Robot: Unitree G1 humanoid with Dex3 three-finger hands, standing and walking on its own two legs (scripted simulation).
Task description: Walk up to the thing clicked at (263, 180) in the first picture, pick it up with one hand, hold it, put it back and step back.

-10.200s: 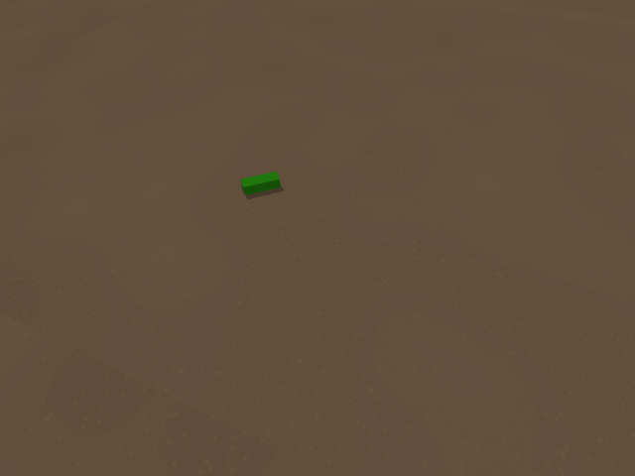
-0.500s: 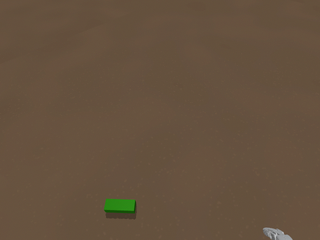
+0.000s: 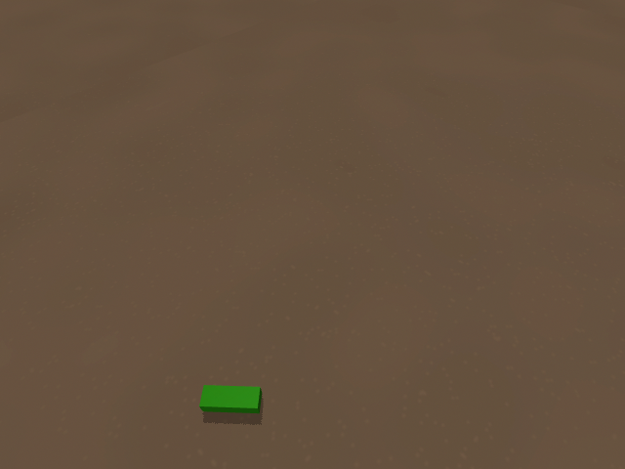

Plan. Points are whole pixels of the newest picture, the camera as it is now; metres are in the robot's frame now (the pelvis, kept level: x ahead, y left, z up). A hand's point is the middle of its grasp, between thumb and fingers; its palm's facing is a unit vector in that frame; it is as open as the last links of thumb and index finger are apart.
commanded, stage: walk up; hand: left
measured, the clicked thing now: (231, 399) +0.45 +0.28 -0.76
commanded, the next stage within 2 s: stand in 0.66 s
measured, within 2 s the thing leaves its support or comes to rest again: neither
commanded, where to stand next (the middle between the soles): +0.03 +0.02 m, yaw -1 degrees
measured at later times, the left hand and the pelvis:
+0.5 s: hand out of the picture +0.10 +0.25 -0.15, palm faces +0.01 -0.94 -0.35, open 7.3 cm; pelvis +0.01 -0.01 +0.00, yaw +0 degrees
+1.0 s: hand out of the picture +0.09 +0.25 -0.16, palm faces -0.02 -0.94 -0.33, open 7.3 cm; pelvis +0.02 +0.00 +0.00, yaw +0 degrees
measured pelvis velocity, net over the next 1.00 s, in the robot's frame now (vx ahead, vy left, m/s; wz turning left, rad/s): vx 0.02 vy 0.00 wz -0.01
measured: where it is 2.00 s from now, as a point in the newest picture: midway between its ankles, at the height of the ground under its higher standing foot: outside the picture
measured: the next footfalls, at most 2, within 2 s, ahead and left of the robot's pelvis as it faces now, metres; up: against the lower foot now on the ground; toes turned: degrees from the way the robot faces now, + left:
none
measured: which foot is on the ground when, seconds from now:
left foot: down 0.00-1.00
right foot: down 0.00-1.00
